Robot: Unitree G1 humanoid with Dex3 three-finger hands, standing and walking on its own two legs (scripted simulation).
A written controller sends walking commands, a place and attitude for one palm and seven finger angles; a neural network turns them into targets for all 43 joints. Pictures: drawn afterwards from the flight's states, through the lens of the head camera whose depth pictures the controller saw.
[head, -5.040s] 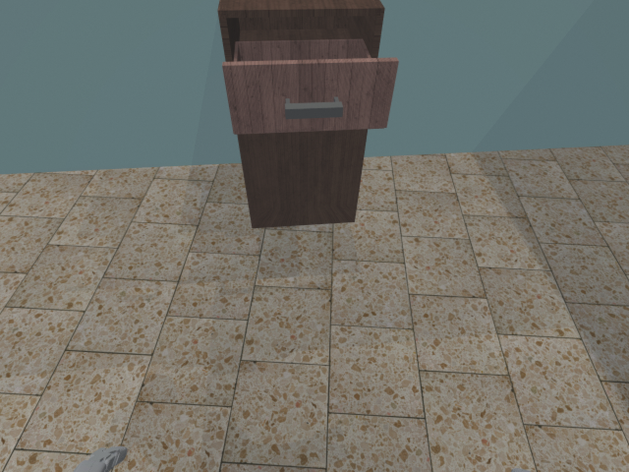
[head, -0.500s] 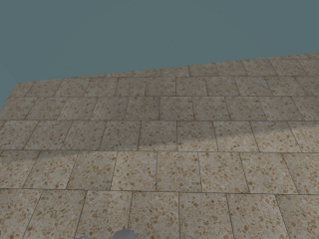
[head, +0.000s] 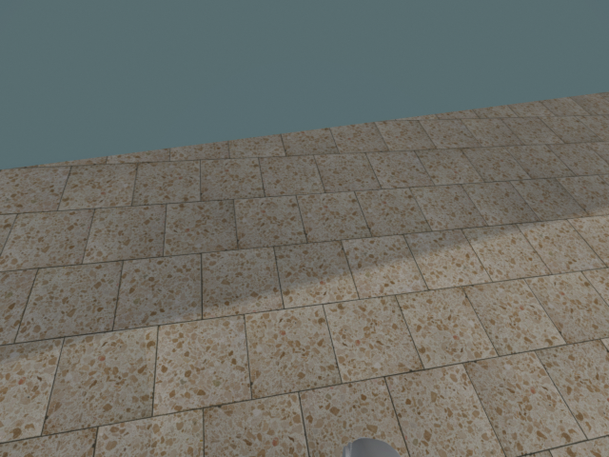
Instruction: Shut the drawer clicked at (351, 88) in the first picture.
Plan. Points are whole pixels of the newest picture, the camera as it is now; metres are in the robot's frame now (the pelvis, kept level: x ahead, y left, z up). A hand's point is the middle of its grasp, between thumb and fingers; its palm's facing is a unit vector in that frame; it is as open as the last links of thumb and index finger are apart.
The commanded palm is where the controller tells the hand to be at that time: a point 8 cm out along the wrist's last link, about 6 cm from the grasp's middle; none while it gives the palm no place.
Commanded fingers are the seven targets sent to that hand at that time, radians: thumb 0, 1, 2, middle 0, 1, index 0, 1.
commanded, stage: walk to a spot facing it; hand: left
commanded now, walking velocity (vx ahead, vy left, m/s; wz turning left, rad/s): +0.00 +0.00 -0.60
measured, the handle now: out of the picture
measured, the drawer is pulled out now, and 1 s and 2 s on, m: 0.28 0.28 0.28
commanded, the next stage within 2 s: turn to face it in 0.10 s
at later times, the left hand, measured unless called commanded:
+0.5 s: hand (263, 388) +0.25 +0.08 -0.15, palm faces -0.16 -0.97 -0.19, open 7.4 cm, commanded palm none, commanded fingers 0.00 0.90 0.90 -0.20 -0.30 -0.20 -0.30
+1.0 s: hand out of the picture +0.08 +0.23 -0.18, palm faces +0.26 -0.93 -0.26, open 7.4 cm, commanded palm none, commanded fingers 0.00 0.90 0.90 -0.20 -0.30 -0.20 -0.30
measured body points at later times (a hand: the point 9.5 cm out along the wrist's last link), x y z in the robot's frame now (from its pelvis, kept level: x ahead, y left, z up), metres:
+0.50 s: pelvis +0.08 -0.05 -0.01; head +0.09 -0.07 +0.44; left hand +0.25 +0.13 -0.14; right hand +0.02 -0.27 -0.18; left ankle +0.06 +0.10 -0.67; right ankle +0.10 -0.14 -0.75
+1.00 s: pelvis +0.07 +0.00 -0.01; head +0.11 +0.03 +0.44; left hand +0.07 +0.28 -0.16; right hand +0.18 -0.24 -0.14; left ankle +0.08 +0.07 -0.75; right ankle +0.08 -0.18 -0.65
